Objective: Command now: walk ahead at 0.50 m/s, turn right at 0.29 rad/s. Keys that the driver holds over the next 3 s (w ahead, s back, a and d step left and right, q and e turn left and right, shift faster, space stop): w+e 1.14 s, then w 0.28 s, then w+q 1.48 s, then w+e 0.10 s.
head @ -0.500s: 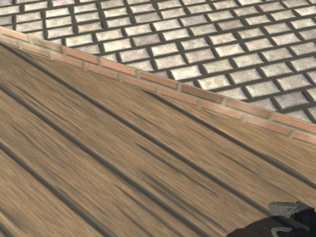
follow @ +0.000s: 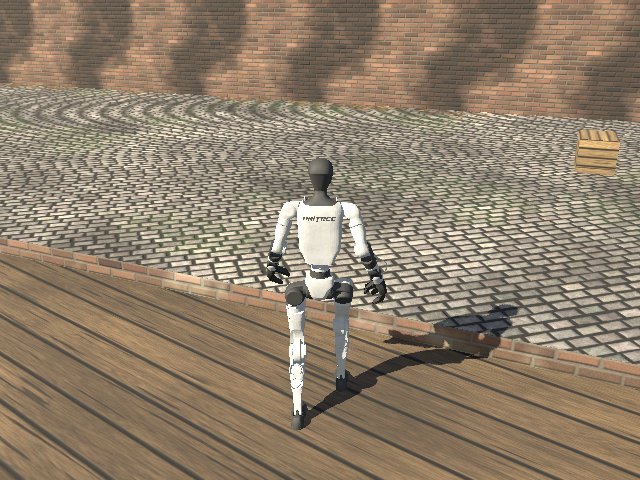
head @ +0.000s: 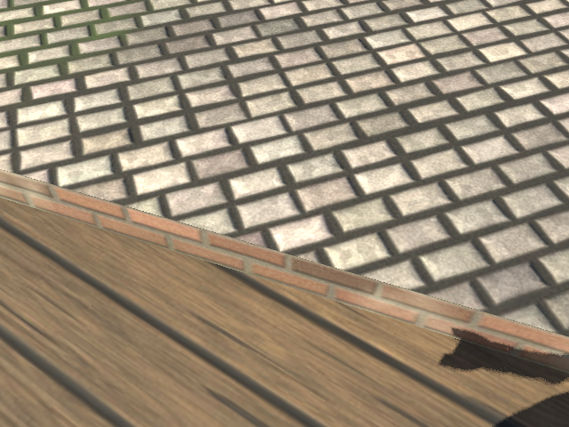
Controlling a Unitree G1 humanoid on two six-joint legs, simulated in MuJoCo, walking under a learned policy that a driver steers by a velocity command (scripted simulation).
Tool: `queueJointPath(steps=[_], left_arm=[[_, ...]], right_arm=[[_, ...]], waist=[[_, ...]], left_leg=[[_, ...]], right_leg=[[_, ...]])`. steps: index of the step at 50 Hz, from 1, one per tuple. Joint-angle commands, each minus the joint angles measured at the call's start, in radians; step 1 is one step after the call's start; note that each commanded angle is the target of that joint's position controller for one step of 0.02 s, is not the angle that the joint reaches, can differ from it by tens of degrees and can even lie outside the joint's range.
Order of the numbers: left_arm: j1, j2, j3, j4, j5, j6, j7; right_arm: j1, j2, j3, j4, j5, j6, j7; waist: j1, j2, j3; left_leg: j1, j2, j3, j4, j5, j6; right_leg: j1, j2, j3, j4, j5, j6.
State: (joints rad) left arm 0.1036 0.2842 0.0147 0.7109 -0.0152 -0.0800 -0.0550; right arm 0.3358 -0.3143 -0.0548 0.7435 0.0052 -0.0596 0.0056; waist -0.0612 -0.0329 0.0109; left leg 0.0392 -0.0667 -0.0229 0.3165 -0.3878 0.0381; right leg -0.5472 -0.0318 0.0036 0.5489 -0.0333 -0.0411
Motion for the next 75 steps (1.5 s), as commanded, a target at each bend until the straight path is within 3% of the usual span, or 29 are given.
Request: queueJointPath(steps=[1, 2, 3, 4, 6, 8, 12, 21, 24, 26, 27, 28, 29, 31, 43, 47, 49, 51, 52, 53, 54, 57, 59, 63, 66, 68, 71, 73, 75], left_arm=[[0.096, 0.16, 0.064, -0.046, 0.006, -0.012, 0.001], [0.246, 0.221, 0.087, -0.022, 0.005, -0.007, 0.01], [0.324, 0.321, 0.113, -0.019, 0.006, -0.002, 0.014], [0.349, 0.237, 0.092, -0.016, -0.01, 0.002, 0.012], [0.247, 0.186, 0.077, -0.045, 0.0, 0.009, 0.021], [0.178, 0.151, 0.063, -0.064, 0.011, 0.01, 0.027], [0.17, 0.167, 0.069, -0.063, 0.004, 0.008, 0.046], [0.292, 0.184, 0.081, 0.003, -0.017, 0.034, 0.079], [0.261, 0.182, 0.087, 0.001, -0.012, 0.039, 0.082], [0.225, 0.127, 0.069, -0.021, 0.0, 0.038, 0.074], [0.249, 0.064, 0.046, -0.043, 0.026, 0.034, 0.073], [0.392, 0.04, 0.032, -0.066, -0.011, 0.025, 0.069], [0.365, 0.15, 0.052, -0.033, -0.024, 0.029, 0.073], [0.193, 0.176, 0.066, -0.059, -0.006, 0.039, 0.072], [0.031, 0.033, 0.035, -0.135, 0.005, 0.055, 0.035], [-0.046, 0.072, 0.048, -0.189, 0.014, 0.081, 0.024], [0.076, 0.101, 0.07, -0.172, 0.026, 0.094, 0.023], [0.36, 0.187, 0.12, -0.09, 0.008, 0.096, 0.039], [0.335, 0.308, 0.122, -0.101, 0.006, 0.093, 0.057], [0.374, 0.273, 0.118, -0.133, 0.022, 0.08, 0.048], [0.37, 0.215, 0.109, -0.102, 0.017, 0.072, 0.043], [0.259, 0.124, 0.066, -0.097, 0.033, 0.072, 0.05], [0.298, 0.075, 0.044, -0.047, 0.038, 0.076, 0.059], [0.422, 0.015, 0.005, 0.107, 0.028, 0.092, 0.051], [0.374, -0.017, -0.022, 0.137, 0.015, 0.105, 0.077], [0.407, 0.034, -0.005, 0.157, 0.002, 0.087, 0.093], [0.421, 0.093, 0.013, 0.193, -0.039, 0.073, 0.096], [0.468, 0.148, 0.024, 0.223, 0.009, 0.083, 0.106], [0.391, 0.142, 0.034, 0.194, 0.048, 0.076, 0.117]], right_arm=[[-0.028, -0.164, -0.044, -0.045, -0.002, 0.008, -0.016], [-0.02, -0.138, -0.031, -0.067, -0.017, 0.008, -0.027], [0.079, -0.059, -0.003, -0.105, -0.024, -0.014, -0.019], [0.044, -0.081, 0.0, -0.092, -0.017, -0.04, -0.007], [-0.103, -0.127, -0.007, -0.131, 0.017, -0.069, 0.01], [-0.135, -0.122, -0.015, -0.143, -0.02, -0.068, 0.0], [-0.115, -0.084, -0.007, -0.138, -0.029, -0.043, -0.008], [-0.396, -0.06, 0.003, -0.196, -0.003, -0.067, 0.008], [-0.34, -0.1, -0.017, -0.182, 0.002, -0.078, 0.006], [-0.145, -0.148, -0.043, -0.147, -0.018, -0.087, -0.008], [0.0, -0.2, -0.054, -0.138, -0.026, -0.08, -0.018], [0.037, -0.241, -0.067, -0.1, -0.026, -0.064, -0.009], [-0.003, -0.139, -0.049, -0.124, -0.009, -0.059, -0.006], [-0.081, -0.083, -0.029, -0.126, -0.016, -0.05, -0.009], [-0.118, -0.131, -0.04, -0.039, -0.006, -0.037, -0.019], [-0.106, -0.173, -0.05, -0.034, 0.021, -0.022, -0.013], [-0.127, -0.183, -0.05, -0.043, 0.037, -0.008, -0.012], [-0.147, -0.136, -0.031, -0.065, 0.028, -0.014, -0.014], [-0.054, 0.027, 0.019, -0.091, -0.047, -0.033, 0.002], [-0.038, -0.054, 0.015, -0.096, -0.01, -0.058, 0.012], [-0.113, -0.098, -0.001, -0.096, 0.032, -0.064, 0.015], [-0.18, -0.031, 0.02, -0.122, -0.006, -0.057, 0.006], [-0.131, 0.045, 0.038, -0.11, 0.003, -0.034, 0.012], [-0.234, 0.186, 0.108, -0.204, 0.02, -0.015, 0.015], [-0.442, 0.2, 0.156, -0.364, -0.008, -0.04, 0.018], [-0.5, 0.186, 0.157, -0.413, -0.047, -0.05, 0.006], [-0.372, 0.121, 0.128, -0.36, -0.001, -0.045, -0.007], [-0.243, 0.035, 0.082, -0.331, 0.032, -0.033, 0.006], [0.038, -0.095, 0.038, -0.237, 0.018, -0.019, 0.035]], waist=[[0.102, 0.098, -0.09], [0.16, 0.037, -0.2], [0.125, -0.208, -0.313], [0.156, -0.195, -0.359], [0.152, -0.03, -0.145], [0.091, 0.012, -0.052], [0.055, -0.029, -0.035], [0.146, -0.055, -0.004], [0.1, -0.093, -0.017], [-0.002, -0.066, -0.159], [-0.041, 0.077, -0.313], [0.036, 0.417, -0.379], [0.013, 0.244, -0.28], [0.0, 0.082, -0.081], [0.026, 0.124, -0.025], [0.026, 0.127, -0.003], [0.108, 0.135, -0.098], [0.249, 0.015, -0.175], [0.107, -0.303, -0.178], [0.18, -0.175, -0.388], [0.182, -0.032, -0.23], [0.093, 0.005, 0.002], [0.065, -0.09, 0.009], [0.068, -0.045, 0.089], [0.059, -0.004, 0.116], [0.074, -0.047, -0.005], [0.01, -0.14, -0.09], [-0.069, -0.29, -0.167], [-0.159, -0.152, -0.305]], left_leg=[[0.001, 0.249, -0.019, 0.22, 0.932, 0.088], [-0.155, 0.206, 0.029, 0.465, 0.819, 0.045], [-0.572, 0.024, 0.057, 0.862, 0.266, -0.048], [-0.736, -0.006, -0.084, 0.97, -0.152, -0.049], [-0.814, 0.093, -0.091, 0.956, -0.024, -0.027], [-0.73, 0.145, -0.076, 0.809, 0.066, -0.037], [-0.674, 0.141, -0.044, 0.67, 0.139, -0.096], [-0.539, 0.048, -0.06, 0.182, 0.45, -0.11], [-0.46, 0.052, -0.077, 0.13, 0.352, -0.063], [-0.126, 0.126, -0.097, 0.102, 0.371, 0.017], [0.15, 0.302, -0.279, 0.137, 0.393, 0.076], [0.373, 0.5, -0.723, 0.053, 0.195, 0.232], [0.28, 0.482, -0.718, 0.015, -0.02, 0.199], [0.033, 0.385, -0.43, -0.035, 0.115, 0.137], [-0.143, 0.294, 0.095, -0.129, 0.559, 0.128], [-0.058, 0.335, 0.126, -0.024, 0.754, 0.091], [-0.045, 0.335, 0.159, 0.213, 1.125, 0.076], [-0.365, 0.23, 0.197, 0.701, 0.748, -0.012], [-0.758, 0.081, 0.149, 1.1, -0.23, -0.075], [-0.88, 0.049, -0.077, 1.255, -0.201, -0.088], [-0.991, 0.095, -0.058, 1.255, -0.104, -0.08], [-1.008, 0.147, -0.02, 1.297, 0.022, -0.087], [-1.095, 0.123, 0.036, 1.632, -0.039, -0.097], [-1.529, 0.131, 0.033, 2.134, -0.09, -0.055], [-1.409, 0.169, 0.094, 1.683, 0.079, -0.049], [-1.007, 0.169, 0.152, 1.378, 0.243, -0.063], [-0.727, 0.113, 0.243, 0.997, 0.133, -0.006], [-0.655, 0.001, 0.259, 0.883, -0.082, 0.041], [-0.38, 0.074, -0.077, 0.652, 0.0, 0.152]], right_leg=[[0.213, 0.07, -0.056, -0.035, -0.052, -0.068], [0.476, -0.014, 0.08, -0.011, 0.023, -0.119], [0.833, -0.242, 0.576, -0.091, -0.138, -0.304], [0.926, -0.28, 0.801, -0.23, -0.287, -0.319], [0.71, -0.23, 0.576, -0.258, -0.29, -0.249], [0.506, -0.165, 0.444, -0.295, -0.086, -0.225], [0.372, -0.115, 0.338, -0.332, 0.119, -0.24], [0.383, -0.071, 0.36, -0.254, 0.003, -0.152], [0.45, -0.098, 0.433, -0.16, 0.068, -0.122], [0.373, -0.019, 0.379, 0.077, 0.145, -0.072], [0.226, 0.068, 0.275, 0.348, -0.146, -0.035], [-0.122, 0.148, 0.184, 0.608, -0.59, 0.009], [-0.201, 0.048, 0.203, 0.709, -0.523, 0.024], [-0.185, -0.011, 0.14, 0.699, -0.365, 0.043], [-0.025, -0.047, -0.004, 0.309, -0.011, 0.072], [0.018, -0.011, -0.052, 0.197, -0.14, 0.012], [0.199, 0.061, -0.109, 0.153, -0.207, -0.039], [0.654, 0.065, -0.008, -0.076, 0.046, -0.106], [0.857, -0.196, 0.405, -0.005, 0.457, -0.218], [0.908, -0.344, 0.756, -0.195, 0.05, -0.397], [0.827, -0.306, 0.697, -0.257, -0.262, -0.363], [0.479, -0.199, 0.536, -0.3, -0.342, -0.282], [0.394, -0.185, 0.466, -0.299, -0.177, -0.294], [0.361, -0.214, 0.394, -0.251, -0.264, -0.215], [0.14, -0.1, 0.273, -0.34, -0.316, -0.146], [0.045, -0.118, 0.266, -0.517, -0.188, -0.2], [0.362, -0.121, 0.118, -0.482, 0.51, -0.171], [0.673, -0.187, 0.093, -0.257, 1.364, -0.151], [0.653, -0.201, 0.085, 0.163, 1.443, -0.147]])
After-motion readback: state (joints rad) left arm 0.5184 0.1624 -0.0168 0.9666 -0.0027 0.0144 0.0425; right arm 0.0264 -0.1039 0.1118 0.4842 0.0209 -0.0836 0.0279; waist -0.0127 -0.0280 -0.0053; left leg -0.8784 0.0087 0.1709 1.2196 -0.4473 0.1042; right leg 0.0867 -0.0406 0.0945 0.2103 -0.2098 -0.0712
